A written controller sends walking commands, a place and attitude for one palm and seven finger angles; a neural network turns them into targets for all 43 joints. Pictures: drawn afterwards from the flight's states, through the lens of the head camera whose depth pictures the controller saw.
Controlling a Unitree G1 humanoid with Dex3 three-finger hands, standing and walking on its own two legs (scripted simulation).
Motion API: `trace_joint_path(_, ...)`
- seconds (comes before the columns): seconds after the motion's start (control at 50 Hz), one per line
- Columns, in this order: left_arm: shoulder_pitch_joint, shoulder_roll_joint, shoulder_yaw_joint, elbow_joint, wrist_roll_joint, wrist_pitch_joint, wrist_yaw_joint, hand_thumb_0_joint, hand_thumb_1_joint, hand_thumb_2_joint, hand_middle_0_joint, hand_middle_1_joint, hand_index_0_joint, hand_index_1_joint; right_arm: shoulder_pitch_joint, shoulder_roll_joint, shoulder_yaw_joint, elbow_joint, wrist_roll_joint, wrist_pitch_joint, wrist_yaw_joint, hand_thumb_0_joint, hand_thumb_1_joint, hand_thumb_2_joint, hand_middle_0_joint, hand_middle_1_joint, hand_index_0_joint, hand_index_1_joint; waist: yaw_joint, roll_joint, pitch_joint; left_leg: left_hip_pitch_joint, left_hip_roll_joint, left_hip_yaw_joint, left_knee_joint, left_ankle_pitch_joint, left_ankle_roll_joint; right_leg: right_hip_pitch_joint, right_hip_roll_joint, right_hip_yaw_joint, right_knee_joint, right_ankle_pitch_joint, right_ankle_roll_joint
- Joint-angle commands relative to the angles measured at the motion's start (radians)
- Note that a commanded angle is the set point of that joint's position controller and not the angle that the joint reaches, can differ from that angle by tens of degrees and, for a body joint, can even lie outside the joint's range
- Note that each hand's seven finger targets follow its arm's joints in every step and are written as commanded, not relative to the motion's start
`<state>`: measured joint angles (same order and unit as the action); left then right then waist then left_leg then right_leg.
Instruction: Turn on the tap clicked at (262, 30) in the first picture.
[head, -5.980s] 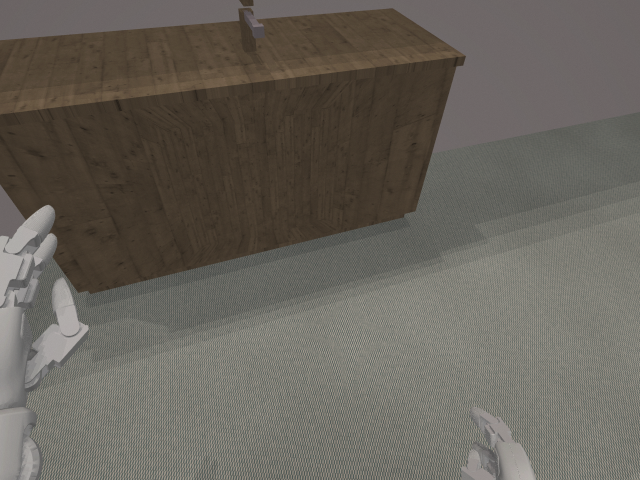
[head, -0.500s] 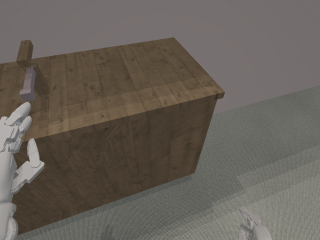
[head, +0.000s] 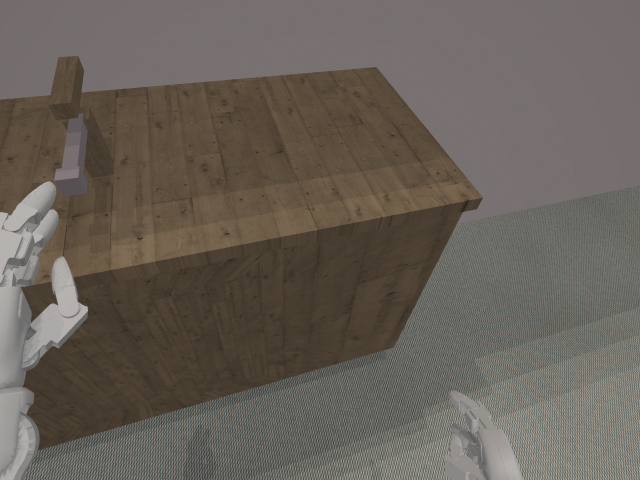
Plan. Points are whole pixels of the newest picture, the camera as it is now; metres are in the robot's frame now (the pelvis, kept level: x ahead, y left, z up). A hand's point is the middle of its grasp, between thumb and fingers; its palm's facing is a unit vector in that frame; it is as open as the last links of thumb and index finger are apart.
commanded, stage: come to a stop and stand still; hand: left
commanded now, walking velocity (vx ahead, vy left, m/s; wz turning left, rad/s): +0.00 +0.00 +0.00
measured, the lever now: (71, 181) +0.42 +0.39 +0.10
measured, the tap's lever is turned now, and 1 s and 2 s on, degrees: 0 0 0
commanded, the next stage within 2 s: look again from close up in 0.44 s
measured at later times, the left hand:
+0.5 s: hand (95, 282) +0.24 +0.25 +0.16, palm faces +0.39 -0.85 -0.36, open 7.4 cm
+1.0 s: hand (91, 301) +0.23 +0.25 +0.15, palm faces +0.39 -0.85 -0.36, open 7.4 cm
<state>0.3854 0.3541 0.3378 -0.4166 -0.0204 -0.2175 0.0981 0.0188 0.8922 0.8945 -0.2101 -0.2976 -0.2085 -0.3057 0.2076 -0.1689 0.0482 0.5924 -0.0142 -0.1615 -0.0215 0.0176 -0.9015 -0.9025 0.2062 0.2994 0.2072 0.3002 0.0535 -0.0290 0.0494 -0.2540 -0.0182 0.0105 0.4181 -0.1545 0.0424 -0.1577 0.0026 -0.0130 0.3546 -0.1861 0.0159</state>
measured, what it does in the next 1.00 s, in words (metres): stands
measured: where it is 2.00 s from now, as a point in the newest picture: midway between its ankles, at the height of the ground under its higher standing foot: outside the picture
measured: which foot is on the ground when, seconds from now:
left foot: down 0.00-1.00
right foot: down 0.00-1.00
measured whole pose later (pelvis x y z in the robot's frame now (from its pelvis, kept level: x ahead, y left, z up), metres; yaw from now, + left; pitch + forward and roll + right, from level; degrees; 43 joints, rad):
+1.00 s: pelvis +0.02 +0.00 +0.00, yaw +1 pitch +0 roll -2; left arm 0.44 0.35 0.32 -0.42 -0.06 -0.18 0.11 0.02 0.89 0.89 -0.21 -0.30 -0.21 -0.31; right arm 0.21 -0.20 0.02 0.58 0.00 -0.07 -0.05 0.02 -0.90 -0.90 0.21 0.30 0.21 0.30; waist 0.03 0.01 0.02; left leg -0.24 -0.02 0.00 0.40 -0.17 0.04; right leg -0.12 0.00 -0.03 0.31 -0.19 0.02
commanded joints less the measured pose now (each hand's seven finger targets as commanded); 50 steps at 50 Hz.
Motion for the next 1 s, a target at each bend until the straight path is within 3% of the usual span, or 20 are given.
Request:
trace_joint_path(0.0, -0.123, 0.173, 0.097, -0.26, -0.01, -0.057, 0.023, 0.0, 0.9, 0.9, -0.2, -0.3, -0.2, -0.3, -0.083, -0.147, -0.06, -0.156, 0.0, -0.044, -0.018, 0.0, -0.9, -0.9, 0.2, 0.3, 0.2, 0.3, -0.023, 0.112, -0.187, 0.117, 0.051, -0.075, -0.088, 0.1, -0.042, 0.031, 0.009, 0.02, -0.029, 0.11, -0.023)
trace_joint_path(0.04, -0.081, 0.166, 0.097, -0.255, -0.016, -0.05, 0.022, 0.0, 0.9, 0.9, -0.2, -0.3, -0.2, -0.3, -0.08, -0.148, -0.061, -0.156, 0.003, -0.032, -0.016, 0.0, -0.9, -0.9, 0.2, 0.3, 0.2, 0.3, -0.019, 0.105, -0.223, 0.153, 0.053, -0.068, -0.053, 0.246, -0.045, 0.043, 0.008, 0.008, -0.015, 0.179, -0.02)
trace_joint_path(0.12, -0.04, 0.163, 0.102, -0.227, -0.026, -0.036, 0.021, 0.0, 0.9, 0.9, -0.2, -0.3, -0.2, -0.3, -0.084, -0.145, -0.06, -0.162, 0.007, -0.007, -0.017, 0.0, -0.9, -0.9, 0.2, 0.3, 0.2, 0.3, -0.021, 0.089, -0.216, 0.161, 0.054, -0.063, -0.042, 0.331, -0.057, 0.039, 0.006, -0.003, -0.014, 0.218, -0.017)
trace_joint_path(0.32, -0.032, 0.171, 0.102, -0.256, -0.039, -0.026, 0.027, 0.0, 0.9, 0.9, -0.2, -0.3, -0.2, -0.3, -0.093, -0.148, -0.063, -0.185, 0.014, 0.03, -0.028, 0.0, -0.9, -0.9, 0.2, 0.3, 0.2, 0.3, -0.024, 0.113, -0.215, 0.153, 0.052, -0.055, -0.047, 0.331, -0.059, 0.052, 0.001, -0.006, -0.012, 0.224, -0.015)
trace_joint_path(0.4, -0.031, 0.187, 0.118, -0.251, -0.039, -0.028, 0.033, 0.0, 0.9, 0.9, -0.2, -0.3, -0.2, -0.3, -0.1, -0.155, -0.068, -0.184, 0.013, 0.035, -0.034, 0.0, -0.9, -0.9, 0.2, 0.3, 0.2, 0.3, -0.023, 0.114, -0.2, 0.134, 0.046, -0.05, -0.055, 0.268, -0.056, 0.049, -0.002, -0.001, -0.031, 0.199, -0.016)
trace_joint_path(0.54, -0.024, 0.161, 0.095, -0.207, -0.042, -0.027, 0.033, 0.0, 0.9, 0.9, -0.2, -0.3, -0.2, -0.3, -0.096, -0.154, -0.069, -0.176, 0.016, 0.043, -0.038, 0.0, -0.9, -0.9, 0.2, 0.3, 0.2, 0.3, -0.026, 0.078, -0.173, 0.103, 0.039, -0.051, -0.07, 0.153, -0.047, 0.04, -0.01, 0.008, -0.062, 0.153, -0.016)
trace_joint_path(0.6, -0.043, 0.184, 0.109, -0.228, -0.041, -0.029, 0.034, 0.0, 0.9, 0.9, -0.2, -0.3, -0.2, -0.3, -0.105, -0.158, -0.072, -0.178, 0.017, 0.042, -0.041, 0.0, -0.9, -0.9, 0.2, 0.3, 0.2, 0.3, -0.026, 0.089, -0.168, 0.099, 0.032, -0.048, -0.077, 0.129, -0.047, 0.04, -0.007, 0.008, -0.07, 0.138, -0.015)
trace_joint_path(0.68, -0.031, 0.164, 0.093, -0.199, -0.043, -0.027, 0.032, 0.0, 0.9, 0.9, -0.2, -0.3, -0.2, -0.3, -0.097, -0.155, -0.07, -0.174, 0.018, 0.045, -0.039, 0.0, -0.9, -0.9, 0.2, 0.3, 0.2, 0.3, -0.026, 0.06, -0.153, 0.083, 0.029, -0.054, -0.088, 0.063, -0.043, 0.032, -0.008, 0.009, -0.09, 0.089, -0.014)
trace_joint_path(0.72, -0.036, 0.163, 0.09, -0.201, -0.042, -0.028, 0.031, 0.0, 0.9, 0.9, -0.2, -0.3, -0.2, -0.3, -0.103, -0.152, -0.067, -0.174, 0.017, 0.044, -0.041, 0.0, -0.9, -0.9, 0.2, 0.3, 0.2, 0.3, -0.028, 0.078, -0.133, 0.073, 0.029, -0.055, -0.097, 0.031, -0.042, 0.022, -0.01, 0.009, -0.096, 0.065, -0.015)
trace_joint_path(0.8, -0.051, 0.18, 0.102, -0.214, -0.04, -0.031, 0.032, 0.0, 0.9, 0.9, -0.2, -0.3, -0.2, -0.3, -0.102, -0.157, -0.071, -0.173, 0.018, 0.044, -0.042, 0.0, -0.9, -0.9, 0.2, 0.3, 0.2, 0.3, -0.03, 0.093, -0.134, 0.076, 0.026, -0.057, -0.107, 0.011, -0.044, 0.019, -0.003, 0.008, -0.103, 0.049, -0.015)
trace_joint_path(0.88, -0.034, 0.16, 0.089, -0.206, -0.04, -0.029, 0.031, 0.0, 0.9, 0.9, -0.2, -0.3, -0.2, -0.3, -0.092, -0.154, -0.072, -0.172, 0.019, 0.043, -0.041, 0.0, -0.9, -0.9, 0.2, 0.3, 0.2, 0.3, -0.028, 0.061, -0.149, 0.078, 0.026, -0.057, -0.102, 0.025, -0.04, 0.036, -0.002, 0.008, -0.098, 0.07, -0.013)
trace_joint_path(0.92, -0.038, 0.163, 0.088, -0.217, -0.039, -0.03, 0.031, 0.0, 0.9, 0.9, -0.2, -0.3, -0.2, -0.3, -0.094, -0.157, -0.073, -0.168, 0.017, 0.041, -0.041, 0.0, -0.9, -0.9, 0.2, 0.3, 0.2, 0.3, -0.029, 0.088, -0.159, 0.077, 0.027, -0.059, -0.095, 0.031, -0.041, 0.048, -0.007, 0.004, -0.082, 0.067, -0.016)
trace_joint_path(0.98, -0.032, 0.164, 0.087, -0.213, -0.038, -0.03, 0.032, 0.0, 0.9, 0.9, -0.2, -0.3, -0.2, -0.3, -0.094, -0.162, -0.082, -0.165, 0.015, 0.039, -0.039, 0.0, -0.9, -0.9, 0.2, 0.3, 0.2, 0.3, -0.034, 0.084, -0.155, 0.054, 0.028, -0.054, -0.074, -0.103, -0.023, 0.026, -0.02, 0.012, -0.067, -0.037, -0.024)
